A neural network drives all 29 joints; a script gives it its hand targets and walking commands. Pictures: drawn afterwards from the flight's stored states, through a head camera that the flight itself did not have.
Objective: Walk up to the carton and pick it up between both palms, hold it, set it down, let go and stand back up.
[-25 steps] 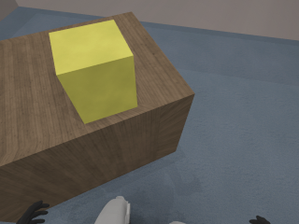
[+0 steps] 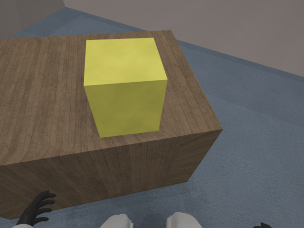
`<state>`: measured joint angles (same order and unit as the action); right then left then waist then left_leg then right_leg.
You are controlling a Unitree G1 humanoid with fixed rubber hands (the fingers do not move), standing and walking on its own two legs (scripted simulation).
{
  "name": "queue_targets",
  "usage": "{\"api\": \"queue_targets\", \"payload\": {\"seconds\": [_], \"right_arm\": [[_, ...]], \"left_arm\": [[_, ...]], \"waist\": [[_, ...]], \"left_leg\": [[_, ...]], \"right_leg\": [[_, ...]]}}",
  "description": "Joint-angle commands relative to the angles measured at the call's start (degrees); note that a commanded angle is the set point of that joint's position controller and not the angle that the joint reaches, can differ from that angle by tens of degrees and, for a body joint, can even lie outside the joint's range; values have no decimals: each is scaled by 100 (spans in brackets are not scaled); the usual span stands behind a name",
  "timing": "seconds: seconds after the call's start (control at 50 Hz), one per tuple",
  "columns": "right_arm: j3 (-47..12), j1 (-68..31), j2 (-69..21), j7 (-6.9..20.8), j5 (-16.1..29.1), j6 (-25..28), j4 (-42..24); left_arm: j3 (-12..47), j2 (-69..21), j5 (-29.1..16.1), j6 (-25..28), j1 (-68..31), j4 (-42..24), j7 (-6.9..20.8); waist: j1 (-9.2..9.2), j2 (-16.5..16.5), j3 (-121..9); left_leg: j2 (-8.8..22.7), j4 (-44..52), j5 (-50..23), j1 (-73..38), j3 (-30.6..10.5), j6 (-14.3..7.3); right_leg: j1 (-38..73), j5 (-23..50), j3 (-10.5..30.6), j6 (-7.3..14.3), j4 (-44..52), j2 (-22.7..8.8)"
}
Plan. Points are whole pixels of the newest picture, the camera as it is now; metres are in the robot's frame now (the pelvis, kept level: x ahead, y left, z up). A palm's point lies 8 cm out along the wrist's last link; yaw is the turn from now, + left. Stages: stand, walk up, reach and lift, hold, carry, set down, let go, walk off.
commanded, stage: walk up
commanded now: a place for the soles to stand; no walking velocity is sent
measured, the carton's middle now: (125, 89) +0.52 +0.09 +0.02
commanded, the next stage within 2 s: none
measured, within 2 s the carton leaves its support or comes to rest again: neither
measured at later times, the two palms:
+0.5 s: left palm out of the picture +0.10 +0.34 -0.08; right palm (251, 212) +0.17 -0.28 -0.09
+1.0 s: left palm out of the picture +0.09 +0.36 -0.08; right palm (235, 195) +0.22 -0.25 -0.09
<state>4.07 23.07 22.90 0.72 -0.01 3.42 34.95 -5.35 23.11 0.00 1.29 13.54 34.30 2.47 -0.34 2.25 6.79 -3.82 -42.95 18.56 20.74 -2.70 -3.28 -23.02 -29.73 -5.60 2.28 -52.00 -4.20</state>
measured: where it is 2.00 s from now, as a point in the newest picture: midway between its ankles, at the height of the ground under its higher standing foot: outside the picture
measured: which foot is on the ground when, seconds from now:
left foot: down 0.00-0.06, up 0.08-0.38, down 0.40-1.00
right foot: up 0.00-0.02, down 0.04-1.00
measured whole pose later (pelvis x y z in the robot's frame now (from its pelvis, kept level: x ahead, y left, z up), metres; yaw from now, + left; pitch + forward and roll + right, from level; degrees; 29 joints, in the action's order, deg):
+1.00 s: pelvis +0.05 +0.03 -0.02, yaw +16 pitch -3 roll +0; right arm 4.0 20.7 23.4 -1.1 0.0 3.7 35.3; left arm -4.2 23.2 0.0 1.9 14.8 34.3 0.2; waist -0.3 -0.8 6.3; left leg -2.0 -51.2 22.3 25.9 -1.9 -1.2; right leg -22.1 -33.7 -8.7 0.6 -57.4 -7.1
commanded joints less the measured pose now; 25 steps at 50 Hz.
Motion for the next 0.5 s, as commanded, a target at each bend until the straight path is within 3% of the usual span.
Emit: {"api": "queue_targets", "payload": {"seconds": [0.0,0.02,0.04,0.06,0.08,0.1,0.12,0.14,0.18,0.22,0.26,0.28,0.3,0.34,0.36,0.38,0.4,0.42,0.44,0.48], "right_arm": [[331,-388,1089,-41,-211,-46,-602],[195,-358,654,-57,-189,-50,-667],[208,-105,715,-101,-175,-123,-574],[404,-180,1386,-154,-230,-169,-431],[420,-157,1478,-132,-197,-166,-299],[403,-82,1379,-97,-149,-151,-234],[409,26,1294,-81,-129,-135,-132],[394,127,1180,-47,-112,-114,-99],[333,8,1070,-33,-90,-116,-144],[282,-178,1038,-65,-95,-112,-220],[277,-275,1016,-63,-96,-88,-283],[284,-307,1040,-59,-101,-64,-271],[290,-228,1039,-56,-86,-38,-244],[355,164,1007,-88,-105,59,-135],[449,534,1157,-136,-146,95,56],[558,758,1477,-183,-229,92,93],[666,531,2082,-225,-270,100,-87],[662,448,2100,-203,-146,90,-110],[627,228,1953,-209,-127,63,-73],[521,-68,1724,-253,-185,32,-112]], "left_arm": [[-340,1164,125,416,1182,116,-299],[-449,1577,268,487,1526,194,-377],[-566,2193,279,470,1050,34,-420],[-601,2230,183,448,759,-49,-404],[-551,1980,140,447,545,-132,-411],[-500,1761,146,464,473,-189,-400],[-473,1580,143,470,428,-220,-398],[-446,1500,160,468,556,-195,-407],[-449,1567,199,456,889,-230,-384],[-428,1577,204,435,1069,-214,-364],[-435,1657,204,406,980,-247,-343],[-435,1687,204,393,947,-293,-335],[-420,1684,190,374,887,-292,-325],[-338,1584,128,314,427,-373,-290],[-261,1428,88,286,324,-385,-275],[-181,1130,12,246,291,-423,-267],[-98,842,3,217,89,-580,-255],[-209,1381,69,146,-38,-476,-330],[-204,1476,37,130,-73,-345,-324],[-193,1286,24,121,217,-113,-299]], "waist": [[485,-893,-901],[711,183,-1025],[430,761,-674],[243,25,-443],[112,-349,-299],[95,-378,-375],[63,-175,-493],[70,-32,-631],[294,270,-787],[404,407,-930],[416,658,-976],[437,589,-975],[426,619,-1103],[16,257,-1199],[-183,-166,-1412],[-360,-1010,-1458],[-383,-1827,-1047],[-392,-1151,-878],[-205,-727,-421],[-49,-864,-279]], "left_leg": [[623,74,-752,1048,-1421,-599],[-179,-1417,-217,1734,-963,-160],[-384,-1942,1371,2478,-412,212],[76,-2496,1244,2405,-635,172],[203,-2577,980,2326,-572,172],[302,-2514,809,2294,-468,166],[343,-2374,608,2178,-474,213],[395,-2239,529,2250,-346,217],[416,-1933,630,2175,-112,258],[515,-1599,783,2102,86,251],[650,-1130,808,1812,294,212],[669,-914,823,1601,365,204],[627,-661,802,1358,428,175],[379,405,-159,63,627,25],[116,658,-309,-700,499,-78],[518,1036,37,-1275,-693,-390],[1846,2063,231,-1309,-3717,-1155],[2299,2073,230,-853,-4163,-1644],[2073,2052,321,-371,-3726,-1535],[1590,1675,374,-65,-2916,-1257]], "right_leg": [[1826,1179,517,85,2161,170],[2167,540,2047,152,3081,-945],[1847,-162,3651,441,3883,-2520],[1397,-150,3993,985,3760,-2858],[1354,312,3399,1011,3477,-2607],[1552,713,2684,1064,3275,-2293],[1656,1233,1997,894,3097,-1892],[1857,1970,1549,743,2805,-1682],[2110,3102,1192,852,2472,-1635],[2226,3529,1030,974,2243,-1677],[2060,3309,965,1049,2173,-1794],[1959,3263,939,1038,2073,-1807],[1885,3252,866,1010,1933,-1764],[891,2842,228,673,1199,-1496],[435,2416,27,420,446,-1256],[-387,1774,-160,209,-509,-852],[-1829,-360,-220,-156,-1244,165],[-1644,-1205,484,-178,-1396,-7],[-1524,-1084,593,-181,-1391,-118],[-1184,-633,671,-57,-956,-207]]}}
